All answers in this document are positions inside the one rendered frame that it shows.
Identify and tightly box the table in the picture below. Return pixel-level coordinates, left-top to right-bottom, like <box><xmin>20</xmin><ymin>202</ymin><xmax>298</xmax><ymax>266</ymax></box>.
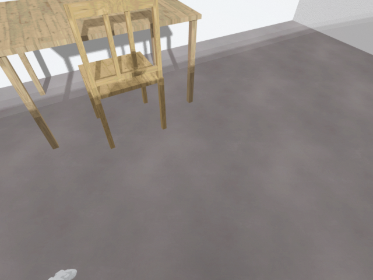
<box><xmin>0</xmin><ymin>0</ymin><xmax>202</xmax><ymax>149</ymax></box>

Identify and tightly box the chair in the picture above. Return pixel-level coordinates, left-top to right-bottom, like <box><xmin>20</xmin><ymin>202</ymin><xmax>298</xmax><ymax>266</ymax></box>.
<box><xmin>63</xmin><ymin>0</ymin><xmax>167</xmax><ymax>149</ymax></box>

